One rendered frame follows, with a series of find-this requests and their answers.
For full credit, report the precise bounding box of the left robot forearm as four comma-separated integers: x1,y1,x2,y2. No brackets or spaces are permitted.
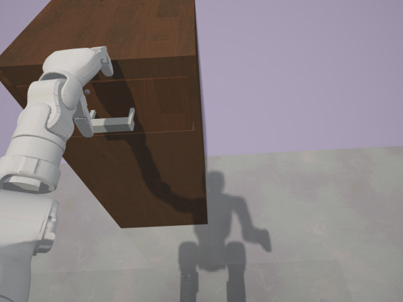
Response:
0,69,82,194

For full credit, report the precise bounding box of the left robot upper arm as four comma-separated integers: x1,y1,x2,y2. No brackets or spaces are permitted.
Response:
0,189,59,302

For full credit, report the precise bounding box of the handle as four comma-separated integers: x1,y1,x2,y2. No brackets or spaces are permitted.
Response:
90,108,135,133

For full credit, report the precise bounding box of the robot left hand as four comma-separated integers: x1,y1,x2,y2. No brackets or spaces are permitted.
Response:
43,46,113,137

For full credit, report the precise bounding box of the drawer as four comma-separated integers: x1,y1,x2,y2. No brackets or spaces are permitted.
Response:
16,75,193,136

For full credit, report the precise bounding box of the cabinet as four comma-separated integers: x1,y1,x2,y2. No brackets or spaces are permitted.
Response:
0,0,208,228

